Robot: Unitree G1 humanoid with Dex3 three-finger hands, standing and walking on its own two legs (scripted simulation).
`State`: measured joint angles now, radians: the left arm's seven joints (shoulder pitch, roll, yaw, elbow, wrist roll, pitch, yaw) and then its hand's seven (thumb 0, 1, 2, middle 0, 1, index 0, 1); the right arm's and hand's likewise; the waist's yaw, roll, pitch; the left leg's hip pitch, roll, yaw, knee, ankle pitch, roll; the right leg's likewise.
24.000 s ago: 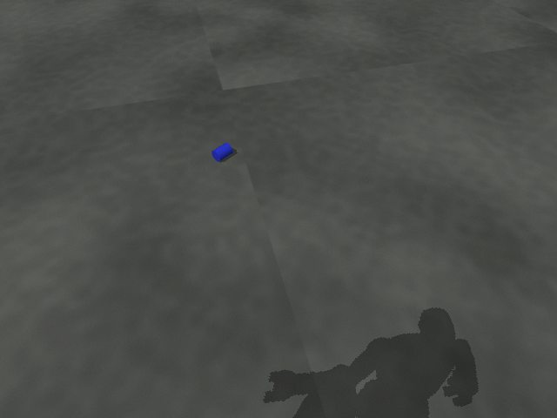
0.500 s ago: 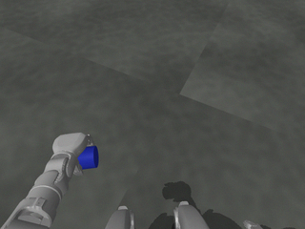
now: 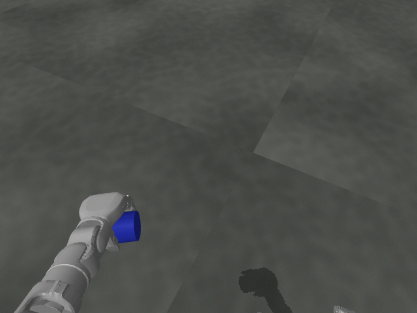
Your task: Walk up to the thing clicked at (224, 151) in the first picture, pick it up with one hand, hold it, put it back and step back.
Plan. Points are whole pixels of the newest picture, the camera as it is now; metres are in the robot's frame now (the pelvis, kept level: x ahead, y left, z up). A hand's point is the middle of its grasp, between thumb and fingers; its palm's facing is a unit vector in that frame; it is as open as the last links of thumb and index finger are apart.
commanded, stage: hold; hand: left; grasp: from above
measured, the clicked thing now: (116, 227) +0.33 +0.22 -0.10
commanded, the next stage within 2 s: crouch in 1.86 s
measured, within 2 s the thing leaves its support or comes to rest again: neither
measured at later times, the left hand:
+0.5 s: hand (106, 224) +0.31 +0.22 -0.03, palm faces -0.45 -0.05 -0.89, open 9.3 cm
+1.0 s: hand (104, 236) +0.28 +0.21 -0.01, palm faces -0.45 -0.05 -0.89, open 9.3 cm
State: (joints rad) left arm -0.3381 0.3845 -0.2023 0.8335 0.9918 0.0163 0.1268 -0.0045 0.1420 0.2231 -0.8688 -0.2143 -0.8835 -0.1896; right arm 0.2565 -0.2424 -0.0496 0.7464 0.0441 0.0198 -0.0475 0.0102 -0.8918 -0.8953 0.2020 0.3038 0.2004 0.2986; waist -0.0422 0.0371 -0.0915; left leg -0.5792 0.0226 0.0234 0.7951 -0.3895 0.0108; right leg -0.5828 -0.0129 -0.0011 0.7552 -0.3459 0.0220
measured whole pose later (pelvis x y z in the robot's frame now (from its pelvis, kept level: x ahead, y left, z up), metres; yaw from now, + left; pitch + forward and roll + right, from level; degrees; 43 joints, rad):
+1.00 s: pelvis -0.02 -0.01 +0.03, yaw -1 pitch +1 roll +0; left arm -0.24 0.40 -0.23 0.65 0.98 -0.01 -0.02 -0.01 0.16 0.21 -0.83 -0.28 -0.85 -0.26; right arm 0.19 -0.26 -0.03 0.70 0.06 0.06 -0.06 0.01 -0.90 -0.90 0.20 0.30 0.20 0.30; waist 0.01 0.05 -0.03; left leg -0.31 0.02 0.04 0.54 -0.26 0.00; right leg -0.34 -0.01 0.02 0.55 -0.23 0.01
